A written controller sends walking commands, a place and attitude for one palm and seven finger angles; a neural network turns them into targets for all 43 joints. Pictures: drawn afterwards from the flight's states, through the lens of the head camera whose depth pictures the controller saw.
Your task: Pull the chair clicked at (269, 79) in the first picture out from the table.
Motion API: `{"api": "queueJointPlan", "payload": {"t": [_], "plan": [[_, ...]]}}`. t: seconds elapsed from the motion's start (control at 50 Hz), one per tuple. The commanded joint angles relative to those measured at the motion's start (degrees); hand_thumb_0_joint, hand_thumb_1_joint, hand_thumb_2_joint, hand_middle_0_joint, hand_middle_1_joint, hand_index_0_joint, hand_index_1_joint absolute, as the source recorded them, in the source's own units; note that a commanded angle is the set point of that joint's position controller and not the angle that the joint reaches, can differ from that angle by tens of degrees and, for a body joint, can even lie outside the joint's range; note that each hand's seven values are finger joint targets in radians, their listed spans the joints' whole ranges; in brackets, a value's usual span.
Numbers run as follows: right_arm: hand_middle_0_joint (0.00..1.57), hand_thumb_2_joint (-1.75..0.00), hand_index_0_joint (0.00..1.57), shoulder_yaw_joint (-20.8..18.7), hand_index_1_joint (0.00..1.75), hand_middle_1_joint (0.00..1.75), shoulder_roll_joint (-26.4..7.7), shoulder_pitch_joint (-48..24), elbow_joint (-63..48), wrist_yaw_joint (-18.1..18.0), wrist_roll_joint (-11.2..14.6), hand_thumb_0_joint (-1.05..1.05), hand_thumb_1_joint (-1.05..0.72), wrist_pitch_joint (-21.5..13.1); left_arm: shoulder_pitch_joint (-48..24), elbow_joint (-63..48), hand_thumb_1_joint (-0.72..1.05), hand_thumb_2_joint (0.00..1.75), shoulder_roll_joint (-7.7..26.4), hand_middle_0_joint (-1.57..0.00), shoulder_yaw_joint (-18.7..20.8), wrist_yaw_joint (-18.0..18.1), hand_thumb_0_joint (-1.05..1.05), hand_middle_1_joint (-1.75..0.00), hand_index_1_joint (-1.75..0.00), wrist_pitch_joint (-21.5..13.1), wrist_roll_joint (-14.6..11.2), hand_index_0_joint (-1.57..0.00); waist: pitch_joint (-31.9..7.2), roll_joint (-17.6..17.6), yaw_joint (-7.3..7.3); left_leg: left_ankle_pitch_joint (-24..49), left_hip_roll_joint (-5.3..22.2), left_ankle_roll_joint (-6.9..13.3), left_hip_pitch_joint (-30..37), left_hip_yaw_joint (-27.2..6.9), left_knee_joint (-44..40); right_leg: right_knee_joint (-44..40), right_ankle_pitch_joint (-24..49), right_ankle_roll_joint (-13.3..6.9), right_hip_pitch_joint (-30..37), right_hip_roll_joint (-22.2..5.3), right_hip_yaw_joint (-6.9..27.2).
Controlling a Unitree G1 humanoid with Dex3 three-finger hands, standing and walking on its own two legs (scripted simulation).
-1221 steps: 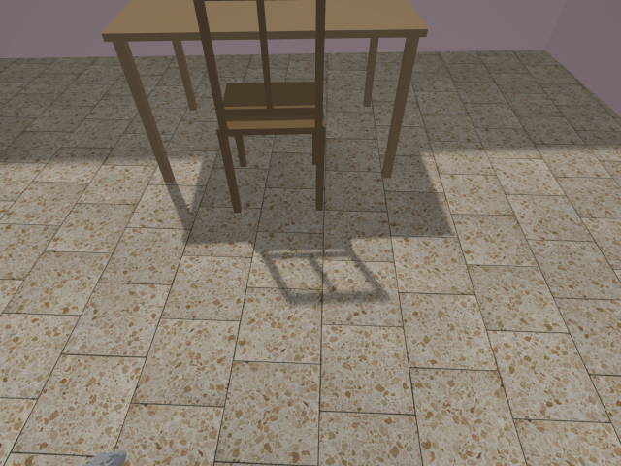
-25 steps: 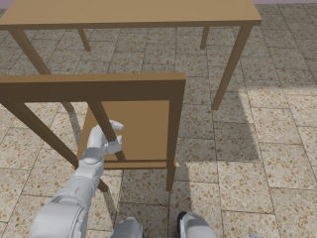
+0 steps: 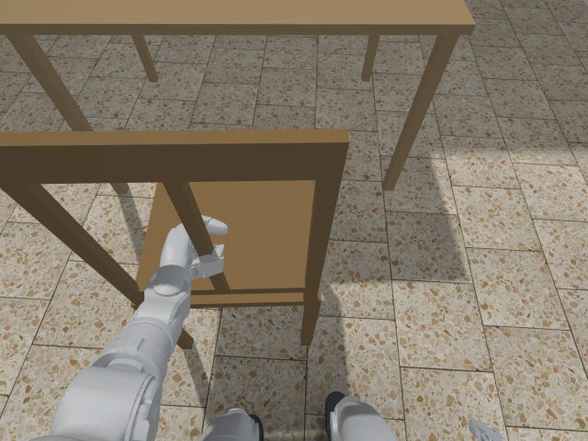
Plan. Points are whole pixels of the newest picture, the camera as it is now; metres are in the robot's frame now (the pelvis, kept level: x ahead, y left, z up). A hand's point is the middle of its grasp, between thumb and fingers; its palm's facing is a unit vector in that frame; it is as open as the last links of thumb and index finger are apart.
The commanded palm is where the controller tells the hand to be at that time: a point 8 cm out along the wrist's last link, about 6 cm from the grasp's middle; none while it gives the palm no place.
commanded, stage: step backward, pulling the chair out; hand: left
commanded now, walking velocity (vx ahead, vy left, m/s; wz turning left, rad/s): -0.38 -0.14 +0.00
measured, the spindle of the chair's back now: (203, 245) +0.40 +0.14 -0.05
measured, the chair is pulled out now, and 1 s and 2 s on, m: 0.40 0.49 0.58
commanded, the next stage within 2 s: stop walking, hand still on the chair in 1.30 s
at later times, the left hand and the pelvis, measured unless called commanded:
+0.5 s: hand (211, 281) +0.34 +0.13 -0.06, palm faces +0.01 -0.98 -0.19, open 5.5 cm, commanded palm +0.35 +0.18 -0.05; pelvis -0.03 -0.01 +0.00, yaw +0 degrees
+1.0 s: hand (208, 316) +0.29 +0.12 -0.06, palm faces +0.04 -0.98 -0.19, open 5.5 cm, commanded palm +0.30 +0.18 -0.05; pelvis -0.09 -0.02 -0.01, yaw -2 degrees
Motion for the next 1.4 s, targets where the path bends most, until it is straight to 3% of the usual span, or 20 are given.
{"api": "queueJointPlan", "payload": {"t": [0.0, 0.04, 0.1, 0.2, 0.3, 0.38, 0.44, 0.56, 0.62, 0.68, 0.72, 0.76, 0.8, 0.88, 0.96, 1.02, 1.14, 1.22, 1.28, 1.38], "plan": [[0.20, -0.90, 0.20, -2.4, 0.30, 0.30, -7.7, 3.2, -4.3, -0.6, -0.3, 0.00, -0.90, -1.8, -22.6, -13.3, 0.90, 0.90, 9.7, -0.50, 0.6, 0.5, 0.00, -1.45, -1.45, -5.0, 0.6, -0.50, -25.8, 7.6, 2.48, 14.1, 14.9, 4.6, 7.2, -13.0, -9.7, 6.0, -2.9, -0.7, 13.5, -0.7, 0.8], [0.20, -0.90, 0.20, -2.6, 0.30, 0.30, -7.5, 3.8, -3.7, -0.5, -0.5, 0.00, -0.90, -2.1, -23.2, -13.4, 0.90, 0.90, 10.1, -0.50, 0.8, 0.3, 0.00, -1.45, -1.45, -5.3, 1.0, -0.50, -26.5, 6.3, 1.93, 19.1, 13.8, 3.4, 8.1, -10.4, -6.4, 3.9, 3.7, -0.9, 15.5, -1.9, 1.8], [0.20, -0.90, 0.20, -2.7, 0.30, 0.30, -7.8, 2.2, -4.1, -0.2, -0.2, 0.00, -0.90, -1.8, -22.1, -13.0, 0.90, 0.90, 11.6, -0.50, 1.2, 0.5, 0.00, -1.45, -1.45, -4.7, 1.1, -0.50, -21.5, 8.2, 2.81, 0.3, 12.7, 2.3, -2.4, -9.1, -8.1, 4.8, -5.7, -2.2, 16.8, -3.3, 3.8], [0.20, -0.90, 0.20, -2.8, 0.30, 0.30, -7.2, 6.0, -2.3, 0.2, 0.1, 0.00, -0.90, -2.8, -17.2, -9.8, 0.90, 0.90, 14.9, -0.50, 2.6, 1.3, 0.00, -1.45, -1.45, -4.4, 1.2, -0.50, -24.5, -10.2, 2.33, -15.4, -0.6, -2.0, 7.3, -2.7, 12.3, -18.3, -20.3, -7.0, 4.9, -16.1, 17.6], [0.20, -0.90, 0.20, -1.4, 0.30, 0.30, -7.7, 6.4, -0.3, 0.2, -0.1, 0.00, -0.90, -3.4, -17.3, -8.3, 0.90, 0.90, 12.9, -0.50, 2.6, 0.9, 0.00, -1.45, -1.45, -4.0, 1.1, -0.50, -24.0, -8.3, 1.39, -8.8, 1.3, -1.2, 10.7, -4.3, -4.2, -10.8, -1.8, -3.9, 10.4, -12.1, 7.6], [0.20, -0.90, 0.20, -1.7, 0.30, 0.30, -8.2, 2.7, -3.7, -0.2, -0.4, 0.00, -0.90, -2.7, -22.2, -13.3, 0.90, 0.90, 9.5, -0.50, 0.3, 0.6, 0.00, -1.45, -1.45, -4.8, 0.7, -0.50, -23.0, 13.2, 3.04, 5.1, 15.8, 5.3, 3.8, -16.1, -14.4, 9.2, -9.0, -0.7, 12.6, -1.0, 0.3], [0.20, -0.90, 0.20, -2.7, 0.30, 0.30, -8.1, 5.5, -2.0, 0.2, -0.8, 0.00, -0.90, -2.7, -22.3, -12.4, 0.90, 0.90, 9.3, -0.50, 1.1, 0.3, 0.00, -1.45, -1.45, -4.8, 1.1, -0.50, -25.8, 6.5, 2.22, 35.1, 14.6, 4.0, 15.0, -13.2, -3.3, 2.4, 6.0, -1.5, 13.3, -2.0, 2.1], [0.20, -0.90, 0.20, -3.4, 0.30, 0.30, -8.6, 6.0, -1.3, -0.1, 0.1, 0.00, -0.90, -1.9, -19.1, -10.9, 0.90, 0.90, 14.5, -0.50, 2.6, 0.4, 0.00, -1.45, -1.45, -4.4, 1.0, -0.50, -30.7, 0.0, 1.37, 9.1, 5.4, -2.9, 9.8, -5.2, 3.8, -3.6, 29.6, -5.8, 20.0, -12.2, 10.9], [0.20, -0.90, 0.20, -2.6, 0.30, 0.30, -7.9, 4.3, -2.2, -0.2, 0.4, 0.00, -0.90, -2.1, -19.1, -9.9, 0.90, 0.90, 15.9, -0.50, 3.4, 0.4, 0.00, -1.45, -1.45, -3.5, 1.0, -0.50, -29.0, -6.6, 2.40, -14.7, 0.8, -2.9, 6.4, -5.2, 8.4, -11.3, 12.4, -6.8, 16.7, -16.9, 13.9], [0.20, -0.90, 0.20, -1.6, 0.30, 0.30, -8.4, 4.8, -1.2, -0.5, -0.1, 0.00, -0.90, -2.1, -19.3, -10.2, 0.90, 0.90, 14.2, -0.50, 2.9, 0.5, 0.00, -1.45, -1.45, -2.8, 1.0, -0.50, -28.1, -3.3, 1.36, -3.0, 3.2, -1.5, 11.6, -5.8, -5.2, -7.6, 8.6, -3.7, 14.3, -11.7, 6.4], [0.20, -0.90, 0.20, -2.3, 0.30, 0.30, -9.3, 1.9, -3.9, -0.6, 0.1, 0.00, -0.90, -1.9, -21.1, -12.0, 0.90, 0.90, 12.1, -0.50, 1.8, 0.5, 0.00, -1.45, -1.45, -3.9, 0.6, -0.50, -25.5, 5.9, 2.43, 4.5, 11.4, 2.3, 7.6, -11.7, -11.7, 1.5, -4.1, -0.3, 13.1, -2.8, 1.0], [0.20, -0.90, 0.20, -2.1, 0.30, 0.30, -8.7, 1.4, -5.0, -0.3, -0.1, 0.00, -0.90, -2.0, -23.0, -13.5, 0.90, 0.90, 10.8, -0.50, 0.9, 0.2, 0.00, -1.45, -1.45, -3.9, 0.0, -0.50, -22.7, 12.3, 2.85, -2.2, 16.3, 5.3, 2.3, -15.8, -15.8, 8.5, -12.4, -1.0, 13.5, -0.4, 0.4], [0.20, -0.90, 0.20, -2.3, 0.30, 0.30, -8.3, 3.2, -3.8, -0.4, -0.3, 0.00, -0.90, -2.4, -23.5, -13.6, 0.90, 0.90, 10.8, -0.50, 1.6, 0.0, 0.00, -1.45, -1.45, -4.1, 0.0, -0.50, -24.4, 10.8, 2.38, 11.8, 17.4, 6.5, 7.0, -15.7, -11.6, 9.2, -10.8, -0.9, 13.5, 0.1, 0.3], [0.20, -0.90, 0.20, -2.6, 0.30, 0.30, -8.8, 4.6, -2.7, 0.3, -0.3, 0.00, -0.90, -3.1, -21.7, -10.5, 0.90, 0.90, 10.7, -0.50, 1.3, -0.5, 0.00, -1.45, -1.45, -3.8, 0.5, -0.50, -24.0, 9.8, 2.05, 16.2, 14.8, 4.2, 9.2, -12.2, -6.5, 0.5, -2.5, -1.0, 16.6, -0.7, 1.3], [0.20, -0.90, 0.20, -2.5, 0.30, 0.30, -8.8, 2.5, -4.1, 0.1, 0.5, 0.00, -0.90, -3.3, -17.9, -9.7, 0.90, 0.90, 14.7, -0.50, 3.2, 0.2, 0.00, -1.45, -1.45, -2.8, 0.4, -0.50, -19.9, 5.7, 3.32, -12.9, 9.2, 1.1, -1.6, -7.9, -5.3, -2.2, -15.4, -4.1, 14.1, -5.7, 8.1], [0.20, -0.90, 0.20, -2.1, 0.30, 0.30, -7.3, 4.8, -3.3, 0.6, 0.4, 0.00, -0.90, -3.4, -15.0, -8.5, 0.90, 0.90, 16.5, -0.50, 4.2, 1.0, 0.00, -1.45, -1.45, -2.5, 0.6, -0.50, -22.3, -10.0, 3.17, -15.1, 0.4, -1.9, 7.1, -2.3, 12.1, -18.9, -30.1, -7.0, 4.0, -16.0, 18.4], [0.20, -0.90, 0.20, -0.9, 0.30, 0.30, -7.6, 5.2, -1.3, 0.8, 0.0, 0.00, -0.90, -4.0, -13.2, -7.3, 0.90, 0.90, 13.7, -0.50, 4.2, 0.7, 0.00, -1.45, -1.45, -2.4, 0.7, -0.50, -21.2, -9.2, 2.54, -9.0, 1.1, -1.2, 11.6, -3.5, -3.3, -10.8, -5.4, -5.3, 11.1, -13.1, 8.7], [0.20, -0.90, 0.20, -1.0, 0.30, 0.30, -8.2, 2.0, -4.2, 0.4, -0.3, 0.00, -0.90, -2.9, -18.3, -11.8, 0.90, 0.90, 8.8, -0.50, 0.6, 0.3, 0.00, -1.45, -1.45, -3.0, 0.4, -0.50, -20.4, 11.4, 4.02, 8.1, 14.7, 5.0, 6.1, -16.2, -14.3, 6.7, -7.4, -1.0, 14.1, -2.2, 0.3], [0.20, -0.90, 0.20, -1.9, 0.30, 0.30, -8.8, 3.9, -3.8, 0.4, -0.4, 0.00, -0.90, -2.4, -17.0, -12.1, 0.90, 0.90, 10.3, -0.50, 2.0, 0.3, 0.00, -1.45, -1.45, -2.4, 0.5, -0.50, -22.6, 8.6, 3.74, 27.3, 13.9, 4.1, 13.3, -13.3, -6.2, 1.2, 4.3, -1.5, 16.3, -2.4, 1.2], [0.20, -0.90, 0.20, -2.4, 0.30, 0.30, -8.9, 4.5, -4.3, 0.2, 0.4, 0.00, -0.90, -1.6, -14.4, -11.4, 0.90, 0.90, 12.5, -0.50, 2.3, 0.2, 0.00, -1.45, -1.45, -1.4, 0.2, -0.50, -25.1, 2.5, 2.98, 12.0, 8.2, -1.4, 9.8, -7.3, -2.9, -1.8, 18.8, -4.2, 20.0, -8.0, 7.1]]}}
